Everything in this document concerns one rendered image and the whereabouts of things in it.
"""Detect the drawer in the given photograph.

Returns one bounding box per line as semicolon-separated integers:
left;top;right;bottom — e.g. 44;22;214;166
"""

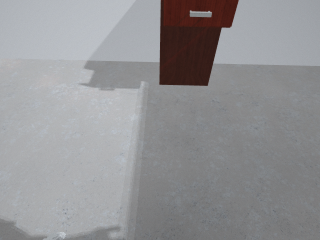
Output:
163;0;239;28

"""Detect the handle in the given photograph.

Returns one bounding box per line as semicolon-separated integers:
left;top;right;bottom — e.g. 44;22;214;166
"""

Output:
189;10;212;18

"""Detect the cabinet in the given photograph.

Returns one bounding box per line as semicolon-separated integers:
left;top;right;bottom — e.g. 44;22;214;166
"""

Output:
159;0;222;86

